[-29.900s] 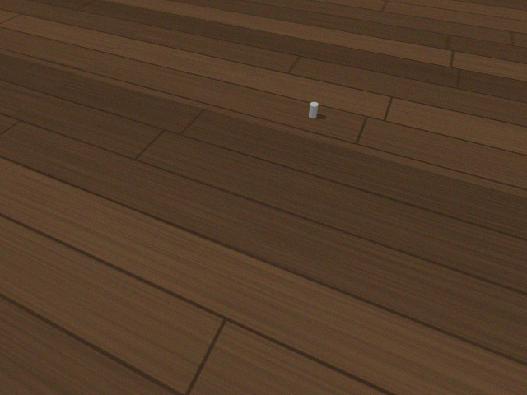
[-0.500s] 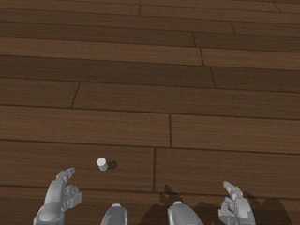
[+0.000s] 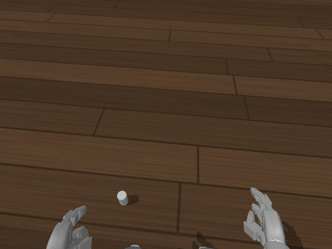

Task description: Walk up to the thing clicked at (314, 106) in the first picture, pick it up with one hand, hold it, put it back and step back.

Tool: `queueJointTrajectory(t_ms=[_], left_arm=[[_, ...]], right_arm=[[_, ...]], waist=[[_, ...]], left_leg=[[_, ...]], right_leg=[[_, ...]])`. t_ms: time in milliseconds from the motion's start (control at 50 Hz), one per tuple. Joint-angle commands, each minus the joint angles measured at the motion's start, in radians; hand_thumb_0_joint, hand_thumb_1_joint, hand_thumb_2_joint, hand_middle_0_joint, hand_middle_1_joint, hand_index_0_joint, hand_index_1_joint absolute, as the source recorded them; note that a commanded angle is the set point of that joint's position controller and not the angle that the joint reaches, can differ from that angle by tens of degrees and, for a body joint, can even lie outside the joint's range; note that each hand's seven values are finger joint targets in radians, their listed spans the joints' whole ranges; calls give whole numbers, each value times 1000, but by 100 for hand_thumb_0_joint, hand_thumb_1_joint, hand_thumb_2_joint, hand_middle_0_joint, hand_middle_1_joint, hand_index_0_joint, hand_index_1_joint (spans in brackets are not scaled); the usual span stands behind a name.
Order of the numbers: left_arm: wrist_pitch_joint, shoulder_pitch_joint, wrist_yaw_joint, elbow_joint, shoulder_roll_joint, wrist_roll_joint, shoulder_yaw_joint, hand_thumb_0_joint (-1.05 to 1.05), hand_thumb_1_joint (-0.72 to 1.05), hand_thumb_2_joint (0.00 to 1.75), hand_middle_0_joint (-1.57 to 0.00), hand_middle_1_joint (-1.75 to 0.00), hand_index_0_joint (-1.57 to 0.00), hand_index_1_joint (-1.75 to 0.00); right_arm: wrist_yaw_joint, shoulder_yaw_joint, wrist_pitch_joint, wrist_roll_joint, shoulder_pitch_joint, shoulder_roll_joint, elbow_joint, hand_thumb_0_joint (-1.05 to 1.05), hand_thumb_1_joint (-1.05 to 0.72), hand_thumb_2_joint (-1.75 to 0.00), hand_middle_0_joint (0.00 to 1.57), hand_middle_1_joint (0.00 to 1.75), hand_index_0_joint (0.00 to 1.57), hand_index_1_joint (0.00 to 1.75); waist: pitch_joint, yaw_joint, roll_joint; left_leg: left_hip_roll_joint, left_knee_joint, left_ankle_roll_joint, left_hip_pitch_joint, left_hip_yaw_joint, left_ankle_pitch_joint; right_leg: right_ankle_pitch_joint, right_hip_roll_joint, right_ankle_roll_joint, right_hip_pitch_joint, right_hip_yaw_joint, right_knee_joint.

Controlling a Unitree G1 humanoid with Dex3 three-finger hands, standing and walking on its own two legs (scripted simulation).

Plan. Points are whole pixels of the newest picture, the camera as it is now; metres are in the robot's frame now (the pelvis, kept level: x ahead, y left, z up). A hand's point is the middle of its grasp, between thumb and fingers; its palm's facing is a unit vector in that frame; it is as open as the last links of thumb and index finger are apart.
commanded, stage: home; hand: left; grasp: from above
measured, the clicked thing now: (122, 198) +0.49 +0.23 -0.67
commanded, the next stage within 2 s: stand in 1.74 s
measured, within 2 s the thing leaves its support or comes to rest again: neither
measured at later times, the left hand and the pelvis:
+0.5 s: hand (91, 238) +0.17 +0.18 -0.04, palm faces +0.04 -0.98 -0.20, open 7.4 cm; pelvis +0.00 +0.00 +0.00, yaw -1 degrees
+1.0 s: hand (91, 243) +0.16 +0.17 -0.05, palm faces +0.05 -0.98 -0.20, open 7.4 cm; pelvis +0.00 +0.00 +0.00, yaw +0 degrees
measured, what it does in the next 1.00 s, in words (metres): stands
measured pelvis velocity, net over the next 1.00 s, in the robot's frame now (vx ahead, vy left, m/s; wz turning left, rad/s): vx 0.00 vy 0.00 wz -0.01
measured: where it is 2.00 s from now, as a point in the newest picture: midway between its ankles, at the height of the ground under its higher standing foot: outside the picture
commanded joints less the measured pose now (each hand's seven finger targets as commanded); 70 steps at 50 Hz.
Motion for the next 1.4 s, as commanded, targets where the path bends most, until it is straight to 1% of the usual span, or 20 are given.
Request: queueJointTrajectory(t_ms=[0,100,180,220,300,360,380,460,640,740,820,880,980,1020,1140,1280,1300,1320,1340,1380], left_arm=[[-58,-22,8,-202,109,14,63,0,90,90,-20,-30,-20,-30],[-59,-11,12,-213,107,12,55,0,90,90,-20,-30,-20,-30],[-56,-16,14,-197,106,12,59,0,90,90,-20,-30,-20,-30],[-55,-3,13,-198,107,11,57,0,90,90,-20,-30,-20,-30],[-52,-12,11,-185,104,8,59,0,90,90,-20,-30,-20,-30],[-53,-14,9,-201,108,8,54,0,90,90,-20,-30,-20,-30],[-50,-6,11,-180,106,9,62,0,90,90,-20,-30,-20,-30],[-49,-13,10,-197,103,4,60,0,90,90,-20,-30,-20,-30],[-47,-22,8,-196,110,10,62,0,90,90,-20,-30,-20,-30],[-45,-41,6,-201,112,8,58,0,90,90,-20,-30,-20,-30],[-48,-28,5,-208,111,8,57,0,90,90,-20,-30,-20,-30],[-47,-26,7,-201,110,10,58,0,90,90,-20,-30,-20,-30],[-47,-20,8,-201,112,10,61,0,90,90,-20,-30,-20,-30],[-47,-27,7,-200,110,10,54,0,90,90,-20,-30,-20,-30],[-41,-19,8,-203,111,10,55,0,90,90,-20,-30,-20,-30],[-43,-44,10,-228,127,12,63,0,90,90,-20,-30,-20,-30],[-40,-25,6,-203,106,9,47,0,90,90,-20,-30,-20,-30],[-42,-40,9,-233,130,10,67,0,90,90,-20,-30,-20,-30],[-40,-21,7,-214,106,10,45,0,90,90,-20,-30,-20,-30],[-37,-13,6,-204,98,7,45,0,90,90,-20,-30,-20,-30]], right_arm=[[-10,-51,-61,-3,-49,-117,-137,0,-90,-90,20,30,20,30],[-11,-54,-59,-3,-43,-119,-133,0,-90,-90,20,30,20,30],[-11,-53,-57,-1,-48,-121,-132,0,-90,-90,20,30,20,30],[-11,-54,-57,0,-45,-122,-132,0,-90,-90,20,30,20,30],[-12,-55,-60,-1,-45,-123,-125,0,-90,-90,20,30,20,30],[-10,-57,-59,-1,-42,-126,-127,0,-90,-90,20,30,20,30],[-10,-55,-59,-1,-47,-124,-131,0,-90,-90,20,30,20,30],[-11,-56,-62,-2,-40,-123,-126,0,-90,-90,20,30,20,30],[-12,-55,-65,0,-49,-121,-130,0,-90,-90,20,30,20,30],[-15,-52,-67,1,-55,-119,-134,0,-90,-90,20,30,20,30],[-15,-54,-68,1,-49,-120,-132,0,-90,-90,20,30,20,30],[-17,-54,-69,0,-50,-118,-132,0,-90,-90,20,30,20,30],[-18,-55,-71,2,-50,-120,-129,0,-90,-90,20,30,20,30],[-19,-55,-70,1,-48,-119,-130,0,-90,-90,20,30,20,30],[-20,-54,-71,3,-51,-119,-131,0,-90,-90,20,30,20,30],[-17,-55,-69,4,-52,-121,-134,0,-90,-90,20,30,20,30],[-15,-53,-69,4,-46,-120,-130,0,-90,-90,20,30,20,30],[-16,-55,-68,4,-50,-120,-133,0,-90,-90,20,30,20,30],[-16,-54,-69,3,-45,-119,-133,0,-90,-90,20,30,20,30],[-16,-55,-69,3,-43,-119,-135,0,-90,-90,20,30,20,30]], waist=[[-79,-11,16],[-105,-9,14],[-80,-7,1],[-100,-3,2],[-74,-6,4],[-94,-6,20],[-69,-5,1],[-98,-9,-7],[-66,-2,8],[-46,-13,-13],[-78,-9,0],[-77,-15,-4],[-67,-5,0],[-69,-16,1],[-72,-6,-10],[-51,-3,7],[-49,-6,9],[-64,-2,17],[-64,-6,18],[-60,-6,4]], left_leg=[[-44,-160,30,115,37,220],[-43,-150,29,121,34,267],[-38,-161,29,114,28,243],[-38,-157,28,120,27,269],[-34,-167,27,114,26,238],[-33,-171,23,119,18,254],[-32,-170,27,111,24,234],[-35,-157,30,119,30,248],[-36,-167,29,96,34,197],[-41,-164,35,82,42,142],[-40,-162,32,94,37,169],[-39,-155,33,94,40,175],[-34,-166,29,93,34,176],[-36,-158,31,98,35,186],[-37,-157,32,93,38,193],[-33,-177,29,79,27,144],[-32,-182,30,81,21,137],[-30,-179,28,88,24,150],[-32,-178,28,87,24,154],[-32,-173,28,85,26,161]], right_leg=[[209,39,-19,45,-17,-148],[250,41,-20,59,-16,-137],[224,44,-21,54,-21,-140],[245,44,-22,60,-20,-134],[217,44,-21,49,-22,-137],[223,46,-24,52,-22,-132],[209,47,-21,44,-23,-139],[228,43,-20,58,-16,-141],[180,42,-20,43,-15,-146],[135,36,-14,28,-9,-171],[158,39,-16,38,-12,-155],[164,37,-16,34,-10,-156],[157,41,-20,35,-16,-147],[171,39,-18,30,-11,-152],[175,38,-18,42,-13,-153],[128,42,-22,27,-18,-148],[127,42,-22,23,-16,-146],[135,42,-24,28,-16,-145],[137,42,-23,26,-17,-143],[143,43,-22,23,-19,-141]])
